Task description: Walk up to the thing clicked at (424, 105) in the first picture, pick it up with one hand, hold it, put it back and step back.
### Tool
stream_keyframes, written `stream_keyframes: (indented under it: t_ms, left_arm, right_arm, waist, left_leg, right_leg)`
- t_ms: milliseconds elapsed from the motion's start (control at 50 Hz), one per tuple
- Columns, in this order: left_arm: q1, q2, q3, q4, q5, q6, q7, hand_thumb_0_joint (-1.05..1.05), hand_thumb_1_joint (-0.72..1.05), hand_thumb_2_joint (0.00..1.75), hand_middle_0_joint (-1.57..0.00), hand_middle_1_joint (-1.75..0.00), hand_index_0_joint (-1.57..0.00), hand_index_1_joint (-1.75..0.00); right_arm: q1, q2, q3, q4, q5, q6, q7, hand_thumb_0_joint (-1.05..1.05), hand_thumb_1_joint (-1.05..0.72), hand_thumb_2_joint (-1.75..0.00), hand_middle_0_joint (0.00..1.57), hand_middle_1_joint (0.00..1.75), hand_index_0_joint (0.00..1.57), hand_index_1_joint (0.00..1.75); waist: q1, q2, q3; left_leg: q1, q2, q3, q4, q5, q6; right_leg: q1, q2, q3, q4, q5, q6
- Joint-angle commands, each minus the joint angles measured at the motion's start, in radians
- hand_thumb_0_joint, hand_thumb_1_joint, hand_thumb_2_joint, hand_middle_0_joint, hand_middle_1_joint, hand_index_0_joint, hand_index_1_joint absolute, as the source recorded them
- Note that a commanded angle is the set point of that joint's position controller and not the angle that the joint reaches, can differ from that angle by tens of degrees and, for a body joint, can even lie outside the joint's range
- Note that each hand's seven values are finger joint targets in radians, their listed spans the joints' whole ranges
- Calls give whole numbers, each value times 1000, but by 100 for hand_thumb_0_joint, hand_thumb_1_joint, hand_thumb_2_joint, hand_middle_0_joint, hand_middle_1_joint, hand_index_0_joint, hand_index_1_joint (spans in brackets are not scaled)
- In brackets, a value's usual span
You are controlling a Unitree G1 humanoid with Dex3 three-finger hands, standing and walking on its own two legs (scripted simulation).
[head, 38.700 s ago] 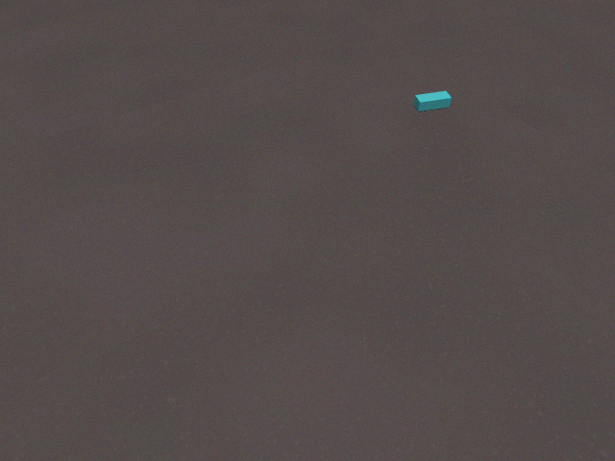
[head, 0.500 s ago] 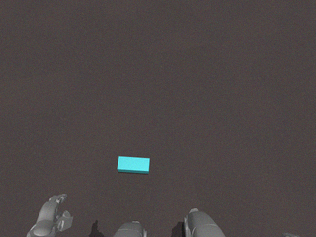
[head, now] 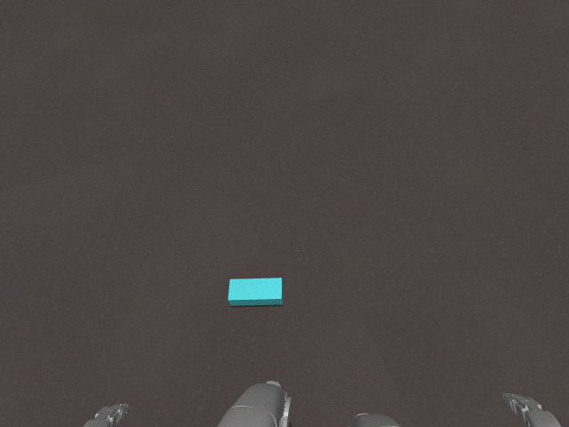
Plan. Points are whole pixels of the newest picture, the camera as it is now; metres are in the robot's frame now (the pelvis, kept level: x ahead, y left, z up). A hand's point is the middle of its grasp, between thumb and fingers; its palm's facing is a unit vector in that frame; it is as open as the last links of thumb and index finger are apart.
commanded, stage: step back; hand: left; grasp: from above
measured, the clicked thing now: (256, 291) +0.56 +0.22 -0.73
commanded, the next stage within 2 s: none
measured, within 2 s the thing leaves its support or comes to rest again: neither
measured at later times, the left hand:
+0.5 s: hand out of the picture -0.07 +0.28 -0.15, palm faces +0.05 -0.94 -0.35, open 7.4 cm
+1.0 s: hand out of the picture -0.23 +0.23 -0.13, palm faces +0.03 -0.89 -0.45, open 7.4 cm
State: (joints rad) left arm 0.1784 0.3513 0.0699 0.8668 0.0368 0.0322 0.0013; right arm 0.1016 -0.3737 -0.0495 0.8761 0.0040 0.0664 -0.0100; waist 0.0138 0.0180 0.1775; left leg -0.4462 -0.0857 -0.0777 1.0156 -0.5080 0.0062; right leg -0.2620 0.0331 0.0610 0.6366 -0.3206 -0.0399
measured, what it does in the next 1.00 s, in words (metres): walks backwards: left foot, then right foot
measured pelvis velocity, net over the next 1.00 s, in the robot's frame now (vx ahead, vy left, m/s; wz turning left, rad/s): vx -0.33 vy -0.04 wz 0.06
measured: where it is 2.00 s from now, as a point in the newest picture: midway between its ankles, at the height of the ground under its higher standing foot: outside the picture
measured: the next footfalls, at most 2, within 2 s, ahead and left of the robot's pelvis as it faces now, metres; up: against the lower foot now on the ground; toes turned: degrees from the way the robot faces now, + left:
left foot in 0.24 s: -0.07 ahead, +0.13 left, +0.00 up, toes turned +1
right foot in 0.68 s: -0.22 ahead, -0.15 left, +0.00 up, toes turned +2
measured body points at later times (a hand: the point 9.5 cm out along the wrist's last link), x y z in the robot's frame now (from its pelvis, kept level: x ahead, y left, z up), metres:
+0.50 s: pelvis -0.15 +0.01 +0.01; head -0.10 +0.05 +0.45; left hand -0.07 +0.33 -0.13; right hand -0.03 -0.29 -0.09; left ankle -0.11 +0.13 -0.73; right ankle -0.19 -0.15 -0.63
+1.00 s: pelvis -0.33 -0.04 +0.00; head -0.27 -0.06 +0.44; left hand -0.23 +0.28 -0.10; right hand -0.26 -0.36 -0.13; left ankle -0.37 +0.08 -0.69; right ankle -0.26 -0.15 -0.73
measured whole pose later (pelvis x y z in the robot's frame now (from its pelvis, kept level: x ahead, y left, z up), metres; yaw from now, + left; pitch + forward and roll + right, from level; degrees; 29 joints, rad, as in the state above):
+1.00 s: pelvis -0.33 -0.04 +0.00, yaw +4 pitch -1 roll +1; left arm 0.15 0.37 0.08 0.77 0.05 0.04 0.02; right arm 0.23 -0.40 -0.05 0.88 -0.01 0.05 -0.03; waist 0.00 0.02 0.16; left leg -0.35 -0.07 -0.09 0.92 -0.51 -0.03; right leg -0.37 -0.03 -0.02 0.62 -0.23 -0.02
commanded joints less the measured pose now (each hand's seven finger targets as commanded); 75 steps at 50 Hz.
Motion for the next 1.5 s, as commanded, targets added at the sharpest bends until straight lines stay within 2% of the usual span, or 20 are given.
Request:
stream_keyframes:
  t_ms: [0,120,220,260,280,380,520,620,660,700,720,800,960,1040,1100,1160,1300,1360,1440,1480]
  left_arm:
    - [-129,241,76,-146,-6,-30,26,0,90,90,-20,-30,-20,-30]
    - [39,220,70,-150,2,-15,34,0,90,90,-20,-30,-20,-30]
    - [-35,243,60,-188,-24,18,20,0,90,90,-20,-30,-20,-30]
    - [-51,191,53,-201,-29,19,22,0,90,90,-20,-30,-20,-30]
    - [-100,229,73,-203,-15,18,36,0,90,90,-20,-30,-20,-30]
    - [50,221,80,-125,-26,24,14,0,90,90,-20,-30,-20,-30]
    - [32,205,70,-142,-14,7,15,0,90,90,-20,-30,-20,-30]
    - [157,206,71,-67,-17,-1,3,0,90,90,-20,-30,-20,-30]
    - [216,226,81,-25,-4,-7,2,0,90,90,-20,-30,-20,-30]
    - [106,399,121,-96,13,-4,-1,0,90,90,-20,-30,-20,-30]
    - [8,444,124,-138,15,-4,8,0,90,90,-20,-30,-20,-30]
    - [-140,257,85,-161,8,-14,17,0,90,90,-20,-30,-20,-30]
    - [39,246,79,-162,4,2,42,0,90,90,-20,-30,-20,-30]
    - [-43,225,54,-195,-15,27,29,0,90,90,-20,-30,-20,-30]
    - [-106,249,71,-189,-19,30,41,0,90,90,-20,-30,-20,-30]
    - [-25,225,70,-130,-33,34,27,0,90,90,-20,-30,-20,-30]
    - [11,211,43,-69,-17,-36,7,0,90,90,-20,-30,-20,-30]
    - [135,200,52,34,-7,-66,14,0,90,90,-20,-30,-20,-30]
    - [-33,409,93,-15,26,-72,25,0,90,90,-20,-30,-20,-30]
    - [-108,289,64,-28,15,-90,24,0,90,90,-20,-30,-20,-30]
  right_arm:
    - [78,-194,-44,-47,6,-35,-19,0,-90,-90,20,30,20,30]
    - [47,-174,-27,-93,-1,-57,-26,0,-90,-90,20,30,20,30]
    - [169,-191,-55,-50,-31,-68,-22,0,-90,-90,20,30,20,30]
    - [100,-348,-89,-80,-52,-65,-13,0,-90,-90,20,30,20,30]
    - [84,-398,-101,-95,-44,-64,-11,0,-90,-90,20,30,20,30]
    - [-32,-234,-60,-116,-38,-77,-20,0,-90,-90,20,30,20,30]
    - [71,-248,-76,-129,-29,-70,-25,0,-90,-90,20,30,20,30]
    - [-1,-291,-84,-155,-33,-40,-19,0,-90,-90,20,30,20,30]
    - [-29,-263,-71,-166,-18,-25,-15,0,-90,-90,20,30,20,30]
    - [-53,-182,-57,-199,-4,-30,-26,0,-90,-90,20,30,20,30]
    - [-41,-240,-82,-183,-14,-26,-38,0,-90,-90,20,30,20,30]
    - [107,-197,-56,-89,-6,-34,-25,0,-90,-90,20,30,20,30]
    - [107,-165,-36,-107,-26,-65,-30,0,-90,-90,20,30,20,30]
    - [223,-214,-70,-48,-40,-62,-24,0,-90,-90,20,30,20,30]
    - [82,-389,-95,-108,-49,-59,-18,0,-90,-90,20,30,20,30]
    - [-12,-254,-55,-123,-57,-62,-26,0,-90,-90,20,30,20,30]
    - [63,-234,-65,-90,-49,-59,-1,0,-90,-90,20,30,20,30]
    - [40,-263,-75,-72,-48,-29,12,0,-90,-90,20,30,20,30]
    - [-36,-233,-74,-82,-37,-41,3,0,-90,-90,20,30,20,30]
    - [5,-227,-69,-42,-20,-52,21,0,-90,-90,20,30,20,30]
  waist:
    - [-41,-145,-137]
    - [54,-182,-263]
    - [-22,-174,-282]
    - [-22,198,-220]
    - [-80,240,-187]
    - [35,105,-135]
    - [-57,156,-235]
    - [-6,207,-289]
    - [28,125,-261]
    - [47,-295,-152]
    - [47,-330,-74]
    - [-66,-170,-83]
    - [47,-244,-262]
    - [-13,-96,-285]
    - [-45,219,-183]
    - [31,86,-156]
    - [-62,183,-238]
    - [-7,177,-240]
    - [30,-172,-9]
    - [-29,-60,25]
  left_leg:
    - [-3,-57,-89,215,14,-14]
    - [-64,21,-5,-181,-38,-41]
    - [266,83,28,-656,375,12]
    - [335,423,-409,-703,538,179]
    - [133,532,-488,-724,519,311]
    - [211,285,-138,-650,567,155]
    - [440,352,-154,-560,672,259]
    - [289,315,-114,-509,495,193]
    - [109,235,-67,-422,348,115]
    - [-113,-31,3,-64,-62,-5]
    - [-35,34,-80,128,-101,-20]
    - [-41,-52,-89,208,75,-11]
    - [-33,62,25,-279,-30,-25]
    - [283,119,-29,-645,375,35]
    - [27,520,-483,-708,524,328]
    - [112,324,-170,-630,621,215]
    - [363,276,-139,-628,74,209]
    - [236,239,-57,-515,71,151]
    - [25,123,-113,-80,-6,-14]
    - [34,102,-95,-103,107,-10]
  right_leg:
    - [-23,-229,175,-247,435,-159]
    - [343,-242,181,-125,609,-177]
    - [107,-191,138,-7,423,-74]
    - [-255,79,14,253,-234,15]
    - [-174,62,122,456,-351,31]
    - [-248,104,152,641,-118,25]
    - [-225,26,81,366,-201,96]
    - [39,-27,-32,-89,-70,48]
    - [155,-24,-27,-236,58,11]
    - [-66,-365,446,-371,-117,-177]
    - [-287,-484,589,-445,-153,-272]
    - [-144,-210,108,-259,171,-107]
    - [303,-309,169,-89,579,-168]
    - [17,-216,91,51,314,-54]
    - [-127,3,83,562,-342,28]
    - [-191,63,146,674,-195,18]
    - [-114,-11,-26,42,-233,69]
    - [135,17,-95,-368,-48,22]
    - [-279,-455,599,-474,-615,-224]
    - [-183,-306,319,-405,-347,-151]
